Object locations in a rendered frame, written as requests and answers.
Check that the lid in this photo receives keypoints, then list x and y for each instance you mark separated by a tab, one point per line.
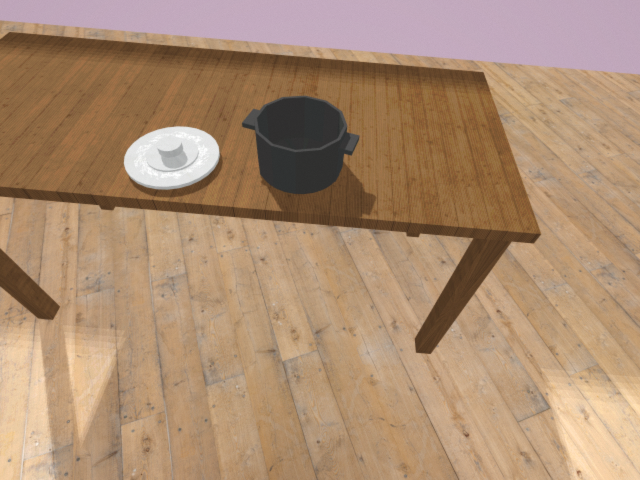
147	167

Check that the pot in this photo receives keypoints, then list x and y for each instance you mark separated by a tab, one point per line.
301	142

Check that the knob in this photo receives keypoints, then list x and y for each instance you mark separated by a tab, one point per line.
169	146

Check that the table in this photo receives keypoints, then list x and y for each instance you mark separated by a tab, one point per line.
432	156

